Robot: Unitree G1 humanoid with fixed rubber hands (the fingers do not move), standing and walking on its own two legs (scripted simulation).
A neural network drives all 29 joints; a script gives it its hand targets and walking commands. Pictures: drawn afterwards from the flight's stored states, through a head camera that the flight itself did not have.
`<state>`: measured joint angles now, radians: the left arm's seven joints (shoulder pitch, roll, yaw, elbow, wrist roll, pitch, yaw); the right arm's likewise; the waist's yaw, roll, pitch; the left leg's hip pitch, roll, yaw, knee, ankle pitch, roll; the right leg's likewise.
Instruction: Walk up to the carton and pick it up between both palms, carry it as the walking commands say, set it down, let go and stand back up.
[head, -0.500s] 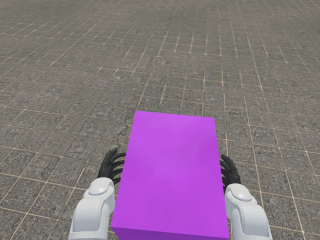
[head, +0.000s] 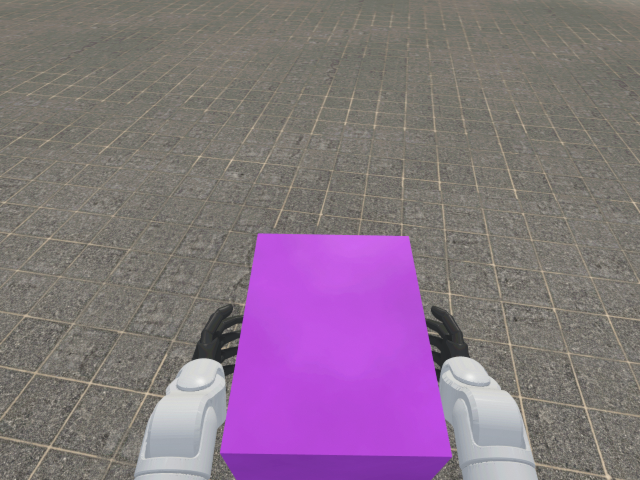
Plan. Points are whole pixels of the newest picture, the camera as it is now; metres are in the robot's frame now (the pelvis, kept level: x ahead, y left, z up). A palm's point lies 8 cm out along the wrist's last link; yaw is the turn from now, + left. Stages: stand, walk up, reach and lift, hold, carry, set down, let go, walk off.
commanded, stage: hold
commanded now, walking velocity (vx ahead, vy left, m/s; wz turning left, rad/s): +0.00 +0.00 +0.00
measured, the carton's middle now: (330, 376) +0.30 +0.00 -0.04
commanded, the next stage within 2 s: set down in 0.06 s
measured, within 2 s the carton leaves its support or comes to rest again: neither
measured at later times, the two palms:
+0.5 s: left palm (221, 353) +0.31 +0.14 +0.00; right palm (442, 359) +0.30 -0.16 -0.01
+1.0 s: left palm (235, 366) +0.33 +0.14 -0.08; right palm (430, 374) +0.32 -0.16 -0.09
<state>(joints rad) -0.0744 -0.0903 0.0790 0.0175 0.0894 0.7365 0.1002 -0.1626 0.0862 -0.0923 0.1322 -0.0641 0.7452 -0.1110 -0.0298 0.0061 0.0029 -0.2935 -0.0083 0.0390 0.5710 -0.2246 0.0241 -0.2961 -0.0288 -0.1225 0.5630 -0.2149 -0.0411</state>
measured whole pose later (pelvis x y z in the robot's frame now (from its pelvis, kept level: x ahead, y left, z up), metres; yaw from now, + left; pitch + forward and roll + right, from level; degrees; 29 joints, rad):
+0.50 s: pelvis +0.03 +0.00 +0.00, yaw +0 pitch +0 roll +0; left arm -0.11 -0.13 0.14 0.20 0.17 0.58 0.04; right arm -0.17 0.10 -0.15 0.30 -0.10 0.58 -0.08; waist -0.03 0.00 0.01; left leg -0.29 -0.01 0.04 0.57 -0.27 0.03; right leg -0.30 -0.03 -0.12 0.56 -0.26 -0.03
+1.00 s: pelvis +0.01 +0.00 -0.03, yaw -1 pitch +9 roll +0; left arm -0.35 -0.12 0.27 0.51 0.23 0.21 0.02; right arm -0.40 0.10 -0.29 0.59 -0.15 0.22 -0.06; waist -0.03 0.00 0.10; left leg -0.65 0.00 0.04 0.80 -0.32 0.03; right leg -0.65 -0.03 -0.10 0.78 -0.29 -0.03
